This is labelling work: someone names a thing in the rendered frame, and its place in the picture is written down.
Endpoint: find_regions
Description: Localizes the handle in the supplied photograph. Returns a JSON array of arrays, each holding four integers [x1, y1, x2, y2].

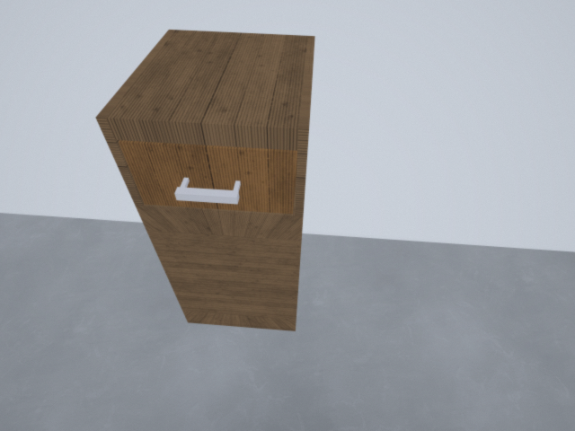
[[174, 178, 241, 204]]

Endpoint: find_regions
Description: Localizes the drawer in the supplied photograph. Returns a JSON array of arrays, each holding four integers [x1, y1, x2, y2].
[[119, 140, 297, 214]]

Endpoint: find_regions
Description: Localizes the cabinet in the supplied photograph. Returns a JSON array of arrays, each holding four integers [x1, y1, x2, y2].
[[96, 30, 315, 331]]

